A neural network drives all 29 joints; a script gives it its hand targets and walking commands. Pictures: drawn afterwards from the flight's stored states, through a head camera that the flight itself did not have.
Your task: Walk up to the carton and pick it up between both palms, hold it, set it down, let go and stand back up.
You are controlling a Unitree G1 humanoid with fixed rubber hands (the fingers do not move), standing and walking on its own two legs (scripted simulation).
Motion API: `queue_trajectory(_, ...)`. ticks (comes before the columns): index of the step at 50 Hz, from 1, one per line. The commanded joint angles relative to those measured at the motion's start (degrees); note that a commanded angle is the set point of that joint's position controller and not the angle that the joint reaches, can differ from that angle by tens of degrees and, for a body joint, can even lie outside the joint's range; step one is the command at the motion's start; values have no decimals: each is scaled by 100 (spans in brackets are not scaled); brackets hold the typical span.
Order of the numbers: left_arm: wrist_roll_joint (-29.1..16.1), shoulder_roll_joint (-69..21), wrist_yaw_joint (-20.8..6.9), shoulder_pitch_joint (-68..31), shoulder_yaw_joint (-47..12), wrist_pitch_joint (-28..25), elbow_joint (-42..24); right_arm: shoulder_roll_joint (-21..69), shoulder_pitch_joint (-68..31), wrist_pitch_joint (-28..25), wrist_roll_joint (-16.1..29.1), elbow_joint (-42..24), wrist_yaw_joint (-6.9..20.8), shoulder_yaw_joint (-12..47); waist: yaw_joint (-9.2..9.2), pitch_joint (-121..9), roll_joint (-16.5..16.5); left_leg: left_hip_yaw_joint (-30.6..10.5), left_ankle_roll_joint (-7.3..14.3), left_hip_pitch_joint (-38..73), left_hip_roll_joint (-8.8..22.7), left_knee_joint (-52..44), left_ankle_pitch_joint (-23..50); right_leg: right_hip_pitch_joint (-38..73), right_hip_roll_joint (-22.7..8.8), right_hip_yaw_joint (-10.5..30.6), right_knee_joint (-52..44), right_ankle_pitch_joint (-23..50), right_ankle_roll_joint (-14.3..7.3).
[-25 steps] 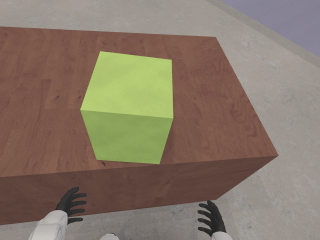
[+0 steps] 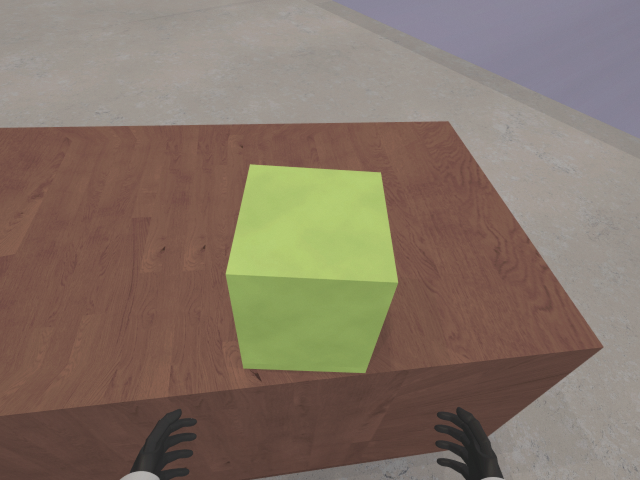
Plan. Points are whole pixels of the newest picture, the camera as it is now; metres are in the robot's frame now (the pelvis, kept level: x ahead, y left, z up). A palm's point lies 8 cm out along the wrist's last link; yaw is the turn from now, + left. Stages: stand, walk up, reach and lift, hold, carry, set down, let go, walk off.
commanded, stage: reach and lift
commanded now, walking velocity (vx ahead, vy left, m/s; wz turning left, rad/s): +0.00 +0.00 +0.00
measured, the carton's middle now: (310, 273) +0.43 +0.05 -0.01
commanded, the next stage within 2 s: none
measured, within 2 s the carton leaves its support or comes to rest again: neither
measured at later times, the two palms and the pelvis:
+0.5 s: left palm (166, 434) +0.19 +0.21 -0.05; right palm (498, 450) +0.20 -0.21 -0.04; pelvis +0.04 -0.03 +0.01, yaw +0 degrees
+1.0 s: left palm (168, 405) +0.22 +0.21 -0.04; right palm (501, 418) +0.23 -0.21 -0.01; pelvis +0.05 -0.05 +0.00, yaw +1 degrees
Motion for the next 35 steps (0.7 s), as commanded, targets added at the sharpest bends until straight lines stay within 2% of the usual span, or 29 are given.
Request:
queue_trajectory(1,220,247,7,-382,230,-453,-1434,-802,-147,-426,198,-1048,-1,-85,25,-951,534,-116,-665,1863,-27,-620,1305,-1089,584,-558,-913,539,-412)
queue_trajectory(4,237,311,-44,-237,311,-665,-1591,-808,-10,-596,291,-1334,-48,18,70,-897,376,-4,-670,1786,-102,-679,1524,-853,616,-540,-1001,733,-318)
queue_trajectory(5,303,339,-57,-214,328,-731,-1653,-789,70,-641,357,-1324,-83,47,94,-901,523,-17,-701,1755,-110,-693,1707,-772,621,-504,-1018,847,-316)
queue_trajectory(10,272,358,-156,41,377,-950,-1520,-678,319,-943,481,-1639,-233,253,129,-677,403,71,-635,1720,-186,-710,1792,-641,552,-437,-1173,979,-263)
queue_trajectory(11,241,429,-187,19,427,-1027,-1579,-667,372,-1029,521,-1787,-257,284,101,-724,408,128,-579,1706,-204,-671,1830,-589,531,-408,-1150,1052,-245)
queue_trajectory(14,241,575,-219,-24,530,-1353,-1692,-626,444,-1287,557,-1966,-321,431,174,-736,504,192,-561,1554,-228,-679,1857,-509,522,-416,-1061,1184,-223)
queue_trajectory(15,207,579,-256,-37,563,-1450,-1639,-588,509,-1365,597,-1971,-328,475,122,-769,488,221,-525,1560,-259,-658,1960,-541,500,-385,-1068,1345,-186)
queue_trajectory(17,139,577,-330,20,593,-1745,-1582,-536,607,-1564,616,-1984,-383,567,114,-876,385,230,-526,1588,-293,-581,2191,-485,501,-399,-976,1631,-166)
queue_trajectory(18,127,571,-367,49,630,-1896,-1561,-496,676,-1670,623,-1936,-408,634,106,-818,446,269,-467,1658,-314,-593,2189,-525,452,-331,-996,1659,-121)
queue_trajectory(20,51,612,-460,132,653,-2162,-1267,-457,741,-1873,624,-1854,-463,759,94,-771,260,223,-448,1663,-322,-566,2264,-524,452,-319,-977,1852,-47)
queue_trajectory(22,27,724,-535,82,761,-2440,-1204,-415,843,-2096,715,-1685,-517,895,98,-801,236,215,-375,1611,-357,-554,2303,-337,431,-265,-893,2115,7)
queue_trajectory(23,-7,658,-576,59,759,-2562,-1099,-427,739,-2199,751,-1623,-547,939,9,-746,205,210,-359,1620,-333,-549,2414,-322,422,-246,-847,2264,28)
queue_trajectory(24,-36,651,-605,68,819,-2693,-990,-447,755,-2330,741,-1599,-580,980,82,-670,192,206,-373,1580,-356,-529,2521,-268,440,-258,-798,2457,42)
queue_trajectory(25,-41,672,-652,25,789,-2808,-827,-378,719,-2429,778,-1439,-614,1110,0,-674,75,212,-337,1648,-361,-501,2493,-293,441,-236,-805,2468,80)
queue_trajectory(26,-70,632,-698,102,819,-2908,-721,-335,712,-2548,796,-1389,-639,1129,39,-701,135,221,-356,1589,-387,-483,2411,-264,446,-239,-790,2373,77)
queue_trajectory(27,-63,684,-740,49,830,-2980,-695,-356,783,-2630,818,-1285,-652,1086,4,-575,214,212,-378,1506,-384,-500,2261,-265,433,-218,-835,2215,36)
queue_trajectory(29,-124,766,-788,-103,928,-3115,-589,-434,644,-2770,806,-1260,-681,1135,5,-647,55,245,-323,1398,-426,-466,2174,-209,438,-211,-786,2263,60)
queue_trajectory(30,-160,835,-808,-144,971,-3193,-740,-444,661,-2848,820,-1315,-685,1093,6,-729,20,244,-351,1427,-422,-527,2045,-215,445,-231,-738,2180,76)
queue_trajectory(32,-216,914,-836,-263,1009,-3295,-806,-346,536,-2950,851,-1409,-706,1132,26,-690,94,241,-345,1414,-427,-489,1949,-181,440,-229,-748,2059,68)
queue_trajectory(33,-239,978,-844,-295,968,-3351,-843,-371,586,-3002,902,-1410,-718,1146,18,-791,242,256,-334,1415,-432,-466,2018,-178,417,-183,-693,2111,61)
queue_trajectory(35,-290,937,-852,-350,974,-3453,-844,-379,452,-3067,986,-1462,-687,1194,41,-796,245,296,-355,1401,-438,-433,2060,-142,443,-198,-655,2191,70)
